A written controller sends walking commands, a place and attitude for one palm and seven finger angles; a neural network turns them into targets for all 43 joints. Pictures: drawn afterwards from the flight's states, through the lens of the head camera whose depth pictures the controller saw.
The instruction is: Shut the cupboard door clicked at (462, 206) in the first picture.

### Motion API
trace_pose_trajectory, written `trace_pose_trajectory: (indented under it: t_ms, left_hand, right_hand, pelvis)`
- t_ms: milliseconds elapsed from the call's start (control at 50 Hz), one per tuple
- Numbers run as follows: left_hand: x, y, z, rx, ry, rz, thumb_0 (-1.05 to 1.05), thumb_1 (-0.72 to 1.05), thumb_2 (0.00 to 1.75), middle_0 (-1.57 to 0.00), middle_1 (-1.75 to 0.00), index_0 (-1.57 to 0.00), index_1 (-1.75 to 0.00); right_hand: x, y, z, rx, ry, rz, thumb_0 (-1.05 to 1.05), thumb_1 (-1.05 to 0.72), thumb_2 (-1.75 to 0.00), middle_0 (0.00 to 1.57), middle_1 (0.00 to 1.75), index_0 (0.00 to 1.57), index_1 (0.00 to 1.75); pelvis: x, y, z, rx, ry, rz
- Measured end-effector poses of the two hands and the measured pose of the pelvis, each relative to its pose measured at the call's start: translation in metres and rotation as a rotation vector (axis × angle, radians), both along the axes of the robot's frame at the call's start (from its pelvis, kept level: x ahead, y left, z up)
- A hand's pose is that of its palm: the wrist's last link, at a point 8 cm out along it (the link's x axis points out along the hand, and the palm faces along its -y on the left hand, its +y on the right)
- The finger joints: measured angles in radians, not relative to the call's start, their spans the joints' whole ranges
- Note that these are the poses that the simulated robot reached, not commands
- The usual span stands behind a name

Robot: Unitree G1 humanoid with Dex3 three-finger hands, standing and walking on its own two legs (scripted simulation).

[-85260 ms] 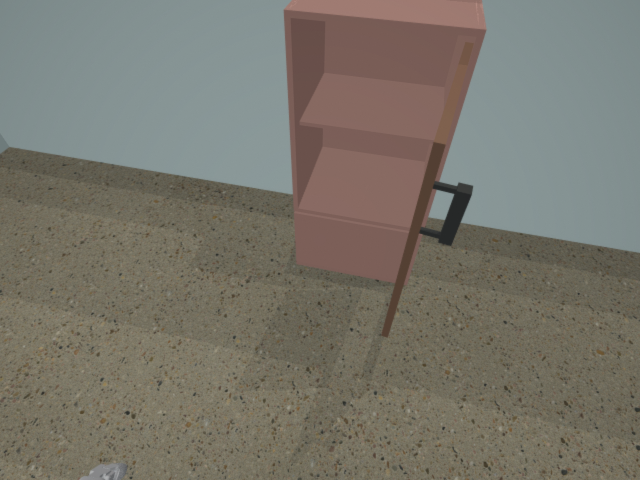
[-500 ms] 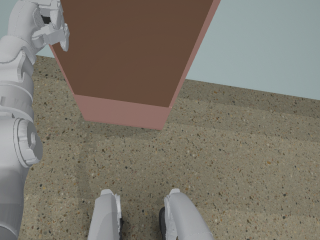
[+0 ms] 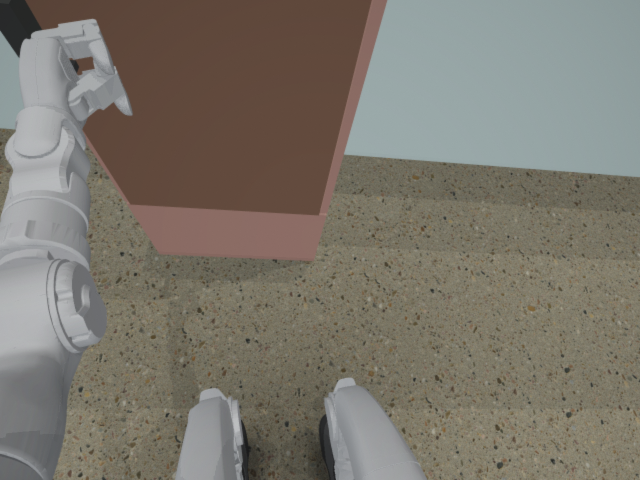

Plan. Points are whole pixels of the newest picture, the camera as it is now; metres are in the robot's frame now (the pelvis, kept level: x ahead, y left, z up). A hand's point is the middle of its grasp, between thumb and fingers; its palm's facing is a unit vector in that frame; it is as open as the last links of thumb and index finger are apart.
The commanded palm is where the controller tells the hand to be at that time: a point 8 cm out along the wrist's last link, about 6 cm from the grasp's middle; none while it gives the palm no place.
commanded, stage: pull the fist back off the door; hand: left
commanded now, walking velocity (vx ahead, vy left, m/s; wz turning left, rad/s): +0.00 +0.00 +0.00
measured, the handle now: (42, 39) +0.63 +0.25 +0.10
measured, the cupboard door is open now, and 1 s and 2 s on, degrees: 0 0 0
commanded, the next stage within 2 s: draw the hand back to the body in 0.42 s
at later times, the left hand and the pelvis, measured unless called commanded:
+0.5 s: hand (97, 146) +0.47 +0.18 +0.10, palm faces +0.04 -1.00 +0.00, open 3.1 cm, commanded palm +0.46 +0.22 +0.10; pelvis +0.06 -0.01 +0.04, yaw +2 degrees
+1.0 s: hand (9, 179) +0.39 +0.20 +0.17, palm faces +0.03 -1.00 -0.02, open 3.1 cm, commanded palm +0.35 +0.25 +0.18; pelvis +0.06 +0.00 +0.08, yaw +2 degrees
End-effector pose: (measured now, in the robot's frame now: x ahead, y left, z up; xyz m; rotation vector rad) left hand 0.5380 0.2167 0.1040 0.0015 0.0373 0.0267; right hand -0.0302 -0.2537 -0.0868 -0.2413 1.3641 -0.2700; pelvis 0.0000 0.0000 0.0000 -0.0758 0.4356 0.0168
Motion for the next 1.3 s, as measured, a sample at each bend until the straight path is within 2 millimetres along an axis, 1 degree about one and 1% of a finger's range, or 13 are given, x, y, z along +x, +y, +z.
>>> trace_pose_trajectory:
  t_ms: [80,160,240,420,480,540,600,680,840,940,1060,1120,1300]
  left_hand:
    - [-0.008,-0.002,-0.007,0.013,-0.002,0.016,0.01,0.90,0.90,-1.30,-1.50,-1.30,-1.50]
    - [-0.023,0.001,-0.009,0.020,-0.007,0.032,0.01,0.90,0.90,-1.30,-1.50,-1.30,-1.50]
    - [-0.039,0.007,-0.007,0.019,-0.018,0.042,0.01,0.90,0.90,-1.30,-1.50,-1.30,-1.50]
    - [-0.080,0.014,-0.001,0.011,-0.038,0.017,0.01,0.90,0.90,-1.30,-1.50,-1.30,-1.50]
    - [-0.086,0.013,-0.003,0.004,-0.034,0.017,0.01,0.90,0.90,-1.31,-1.50,-1.30,-1.50]
    - [-0.088,0.010,-0.002,0.003,-0.051,0.013,0.01,0.90,0.90,-1.31,-1.50,-1.30,-1.50]
    - [-0.087,0.007,0.001,0.007,-0.067,0.003,0.01,0.90,0.90,-1.31,-1.50,-1.30,-1.50]
    - [-0.094,0.008,0.015,0.016,-0.085,-0.005,0.01,0.90,0.90,-1.31,-1.50,-1.30,-1.50]
    - [-0.134,0.030,0.044,0.024,-0.067,0.025,0.01,0.90,0.90,-1.30,-1.50,-1.30,-1.50]
    - [-0.157,0.038,0.058,0.024,-0.081,0.017,0.01,0.90,0.90,-1.31,-1.50,-1.30,-1.50]
    - [-0.185,0.042,0.076,0.024,-0.101,-0.002,0.01,0.90,0.90,-1.28,-1.47,-1.28,-1.48]
    - [-0.200,0.044,0.087,0.135,-0.074,0.065,0.01,0.90,0.90,-1.24,-1.42,-1.23,-1.43]
    - [-0.245,0.059,0.116,0.268,-0.027,0.275,0.01,0.89,0.89,-1.04,-1.20,-1.03,-1.21]
  right_hand:
    - [0.007,0.000,0.005,0.021,0.006,-0.028,0.01,-0.90,-0.89,0.20,0.30,0.20,0.30]
    - [0.029,-0.001,0.009,0.042,-0.015,-0.034,0.01,-0.90,-0.89,0.20,0.30,0.20,0.30]
    - [0.064,-0.003,0.014,0.051,-0.067,-0.013,0.01,-0.90,-0.89,0.20,0.30,0.20,0.30]
    - [0.160,-0.010,0.030,0.044,-0.252,0.085,0.01,-0.90,-0.89,0.20,0.30,0.20,0.30]
    - [0.186,-0.010,0.034,0.035,-0.304,0.125,0.01,-0.90,-0.89,0.20,0.30,0.20,0.30]
    - [0.203,-0.008,0.035,0.029,-0.344,0.152,0.01,-0.90,-0.89,0.20,0.30,0.20,0.30]
    - [0.211,-0.006,0.035,0.033,-0.365,0.161,0.01,-0.91,-0.89,0.20,0.30,0.20,0.30]
    - [0.207,0.000,0.037,0.060,-0.377,0.135,0.01,-0.91,-0.89,0.20,0.30,0.20,0.30]
    - [0.186,0.011,0.050,0.108,-0.363,0.100,0.01,-0.90,-0.89,0.20,0.30,0.20,0.30]
    - [0.187,0.009,0.060,0.095,-0.385,0.113,0.01,-0.90,-0.89,0.20,0.30,0.20,0.30]
    - [0.209,0.007,0.079,0.070,-0.491,0.137,0.01,-0.90,-0.89,0.20,0.30,0.20,0.30]
    - [0.226,0.009,0.091,0.056,-0.544,0.141,0.01,-0.90,-0.89,0.20,0.30,0.20,0.30]
    - [0.279,0.035,0.129,0.070,-0.673,0.211,0.01,-0.90,-0.89,0.20,0.30,0.20,0.30]
  pelvis:
    - [0.012,0.000,0.009,0.013,-0.014,-0.016]
    - [0.026,-0.002,0.020,0.024,-0.037,-0.020]
    - [0.038,-0.004,0.030,0.032,-0.063,-0.014]
    - [0.057,-0.005,0.043,0.039,-0.118,0.012]
    - [0.057,-0.005,0.043,0.040,-0.129,0.023]
    - [0.056,-0.005,0.042,0.040,-0.134,0.030]
    - [0.054,-0.006,0.040,0.040,-0.138,0.030]
    - [0.054,-0.005,0.045,0.045,-0.158,0.018]
    - [0.057,-0.006,0.066,0.056,-0.228,0.013]
    - [0.056,-0.005,0.075,0.056,-0.267,0.023]
    - [0.056,-0.003,0.082,0.060,-0.312,0.026]
    - [0.057,-0.002,0.089,0.066,-0.343,0.022]
    - [0.064,0.001,0.111,0.077,-0.432,0.029]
